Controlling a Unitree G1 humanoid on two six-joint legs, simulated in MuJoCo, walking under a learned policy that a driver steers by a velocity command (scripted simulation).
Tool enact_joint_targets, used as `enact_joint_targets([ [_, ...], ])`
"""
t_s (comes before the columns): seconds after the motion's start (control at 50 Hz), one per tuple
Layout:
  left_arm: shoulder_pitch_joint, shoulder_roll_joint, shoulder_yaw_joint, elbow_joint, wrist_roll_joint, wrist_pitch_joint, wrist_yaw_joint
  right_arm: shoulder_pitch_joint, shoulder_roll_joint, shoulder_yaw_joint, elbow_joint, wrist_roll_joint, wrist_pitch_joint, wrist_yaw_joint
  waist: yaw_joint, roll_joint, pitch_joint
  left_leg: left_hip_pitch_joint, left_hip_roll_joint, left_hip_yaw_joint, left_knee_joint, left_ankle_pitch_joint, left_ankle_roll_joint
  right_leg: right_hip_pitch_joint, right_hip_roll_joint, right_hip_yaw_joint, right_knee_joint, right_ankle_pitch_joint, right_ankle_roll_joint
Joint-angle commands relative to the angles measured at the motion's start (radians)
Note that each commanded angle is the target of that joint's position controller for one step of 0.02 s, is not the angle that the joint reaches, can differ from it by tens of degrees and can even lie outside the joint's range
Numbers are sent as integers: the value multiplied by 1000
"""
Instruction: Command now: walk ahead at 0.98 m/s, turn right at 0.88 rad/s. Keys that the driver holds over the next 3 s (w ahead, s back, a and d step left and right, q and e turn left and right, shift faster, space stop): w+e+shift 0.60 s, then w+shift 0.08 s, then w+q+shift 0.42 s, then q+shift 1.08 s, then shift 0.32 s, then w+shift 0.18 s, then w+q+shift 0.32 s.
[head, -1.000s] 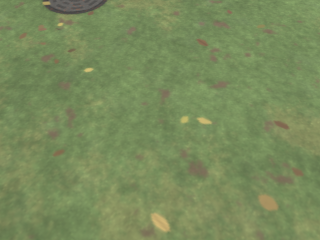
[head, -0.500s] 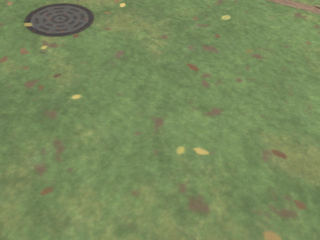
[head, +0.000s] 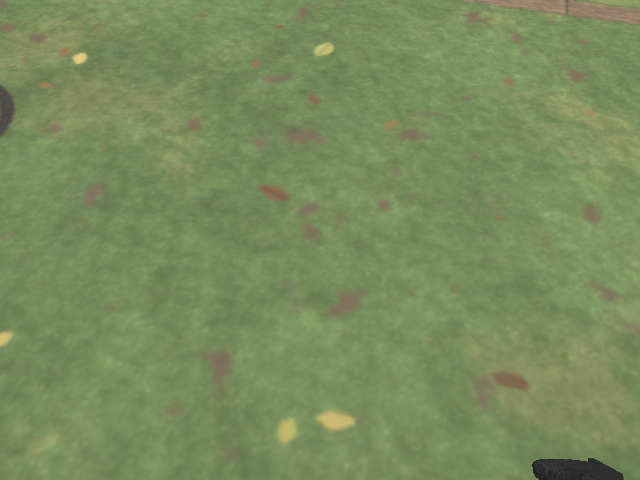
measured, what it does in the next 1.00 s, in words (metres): walks ahead, turning right: left foot, then right foot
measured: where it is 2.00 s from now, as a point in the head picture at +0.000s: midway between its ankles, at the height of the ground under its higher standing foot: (513, 243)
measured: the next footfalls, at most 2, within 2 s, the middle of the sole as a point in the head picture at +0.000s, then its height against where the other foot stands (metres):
left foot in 0.22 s outside the picture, level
right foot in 0.72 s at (458, 409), level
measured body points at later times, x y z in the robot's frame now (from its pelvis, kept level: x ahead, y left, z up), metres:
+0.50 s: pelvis +0.41 +0.02 +0.00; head +0.41 +0.01 +0.45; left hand +0.73 +0.15 -0.05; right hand +0.25 -0.23 -0.12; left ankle +0.40 +0.17 -0.73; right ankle +0.46 -0.15 -0.62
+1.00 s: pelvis +0.75 -0.24 +0.00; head +0.74 -0.25 +0.45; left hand +0.91 -0.04 -0.12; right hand +0.72 -0.54 -0.10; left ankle +1.00 -0.17 -0.63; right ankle +0.65 -0.24 -0.73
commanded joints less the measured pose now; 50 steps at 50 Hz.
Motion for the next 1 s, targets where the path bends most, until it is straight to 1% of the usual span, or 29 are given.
enact_joint_targets([
  [0.02, -164, 107, 15, -135, -14, -30, 32, 27, -93, -22, -86, -34, 11, -11, -97, 20, 120, 85, -6, 119, -247, 160, -60, -336, -188, 288, -280, 13, -160],
  [0.04, -148, 115, 18, -135, -18, -30, 43, -31, -76, -18, -109, -43, 8, -13, -74, 0, 119, 174, -30, 143, -380, 287, -71, -395, -152, 246, -251, 62, -137],
  [0.08, -88, 148, 31, -125, -25, -25, 46, -125, -49, -16, -155, -19, 11, -18, -7, -43, 82, 332, -92, 167, -607, 438, -88, -415, -130, 240, -218, 34, -87],
  [0.16, -38, 147, 41, -115, -44, -19, 54, -177, -149, -63, -205, 47, 17, -30, 21, -131, 45, 310, -112, 62, -827, 362, -102, -80, -205, 409, -87, -8, -47],
  [0.18, -41, 146, 43, -116, -36, -12, 55, -129, -178, -80, -199, 52, 10, -29, -10, -139, 12, 340, -117, 65, -836, 301, -82, -4, -222, 424, 1, 113, -32],
  [0.2, -57, 140, 40, -123, -22, -4, 49, 16, -214, -105, -171, 54, 3, -29, -92, -135, -81, 469, -115, 82, -829, 249, -47, 45, -202, 394, 173, 293, -3],
  [0.22, -108, 101, 22, -157, 10, 1, 37, 263, -237, -115, -135, 50, 7, -32, -210, -136, -261, 776, -14, 26, -723, 153, 7, -62, -183, 335, 457, 329, 34],
  [0.24, 58, -43, -17, -189, -1, -4, 28, 409, -313, -126, -106, 1, 16, -30, -135, 249, -464, 1176, 266, -466, -828, -187, 164, -392, -65, 217, 850, -216, 78],
  [0.26, 77, 13, -34, -219, -65, -9, 32, 395, -294, -127, -88, -3, 17, -8, -117, 499, -481, 1210, 382, -870, -1002, -623, 211, -622, -146, 156, 1043, -317, 77],
  [0.28, -38, 101, -15, -209, -66, 3, 41, 319, -185, -110, -116, 0, 29, -16, -154, 316, -279, 1069, 320, -728, -1029, -626, 161, -706, -208, 119, 1106, -216, 82],
  [0.3, -142, 136, -7, -226, -35, 10, 39, 292, -159, -101, -98, 3, 44, -21, -162, 127, -157, 926, 273, -520, -1014, -412, 121, -701, -240, 76, 1091, -154, 85],
  [0.32, -210, 126, -5, -249, -12, 11, 33, 272, -162, -100, -78, -7, 52, -20, -145, 2, -77, 784, 231, -368, -1013, -193, 107, -656, -278, 61, 1043, -118, 84],
  [0.34, -224, 109, -1, -265, -12, 17, 25, 241, -148, -94, -59, -15, 52, -18, -105, -3, -26, 672, 197, -265, -1034, -88, 102, -610, -314, 68, 996, -89, 83],
  [0.38, -208, 76, -2, -280, -39, 41, 16, 196, -102, -84, -23, 2, 48, -4, -58, 62, 22, 566, 163, -114, -1073, -6, 90, -580, -359, 59, 960, -102, 84],
  [0.42, -225, 59, -7, -296, -29, 57, 14, 182, -109, -89, 10, 16, 46, 3, -35, 58, 57, 528, 156, 6, -1103, 104, 87, -611, -377, 48, 941, -44, 91],
  [0.46, -247, 67, -8, -307, -19, 59, 11, 161, -133, -93, 27, 3, 45, 0, -18, 44, 89, 498, 148, 119, -1128, 196, 85, -628, -382, 48, 875, 61, 109],
  [0.58, -465, 88, -7, -352, -18, 35, -33, 262, -211, -100, 82, -4, 55, -16, -95, -30, 178, 644, 127, 343, -1168, 370, 25, -616, -333, -101, 483, 295, 70],
  [0.64, -485, 108, 3, -368, -25, 22, -48, 298, -281, -106, 98, -2, 71, -23, -58, 43, 129, 700, 143, 403, -1065, 1044, 12, -393, -213, -224, 364, 213, 17],
  [0.68, -302, 172, 41, -341, -29, 28, -40, 281, -329, -113, 97, 1, 90, -30, 80, 136, 12, 738, 185, 392, -800, 1438, 49, -170, -135, -235, 355, 56, -33],
  [0.7, -61, 229, 77, -272, -24, 37, -25, 245, -317, -106, 92, 4, 91, -29, 202, 137, -99, 629, 181, 372, -571, 1444, 61, 142, -128, -190, 269, 96, -81],
  [0.72, 132, 277, 102, -202, -24, 48, 1, 209, -279, -92, 84, 14, 85, -33, 283, 38, -143, 357, 82, 356, -164, 861, 32, 474, -219, -16, 171, 121, -111],
  [0.74, 32, 358, 92, -223, 3, 28, 3, 411, -69, -30, 45, 19, 52, -14, 36, -329, -290, -25, -93, 230, 248, -238, 14, 758, -482, 519, 120, -77, -228],
  [0.76, 84, 251, 73, -213, 15, 14, -1, 340, -161, -40, 46, 79, 12, -7, 131, -198, -440, -87, -100, 5, 298, -190, 56, 728, -561, 759, -120, -412, -242],
  [0.78, 79, 208, 61, -186, 22, -4, -5, 191, -185, -51, 13, 120, 10, -11, 138, -90, -231, -141, -74, 11, 268, -131, 67, 546, -554, 663, -192, -417, -189],
  [0.8, 1, 189, 52, -168, 17, -23, -10, 140, -154, -43, -7, 111, 17, -16, 73, 30, -74, -144, -23, 14, 178, -64, 67, 346, -539, 543, -215, -338, -150],
  [0.82, -86, 132, 36, -169, 24, -38, -13, 154, -138, -45, 12, 82, 38, -20, 14, 47, -28, -89, 26, 5, 117, 7, 59, 207, -504, 429, -212, -276, -111],
  [0.86, -168, 67, 21, -161, 35, -54, -14, 263, -127, -58, 64, 71, 94, -8, -66, -33, 18, 14, 78, -9, 63, 100, 38, 20, -438, 217, -232, -153, -49],
  [0.92, -148, 88, 29, -118, 30, -70, -4, 222, -94, -57, 69, 63, 133, -2, -59, -32, 79, -55, 86, -2, -2, 213, 7, -43, -393, -4, -280, 67, 30],
  [1.0, -115, 81, 17, -92, 44, -76, 27, 85, -98, -59, 27, 55, 119, 7, -11, -30, 122, -120, 15, 89, -246, 465, 1, 20, -312, -209, -324, 287, 107],
])
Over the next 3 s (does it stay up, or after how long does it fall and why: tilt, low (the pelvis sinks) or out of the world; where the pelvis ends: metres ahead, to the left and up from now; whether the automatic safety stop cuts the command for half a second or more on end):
stays up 1.23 -0.29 -0.02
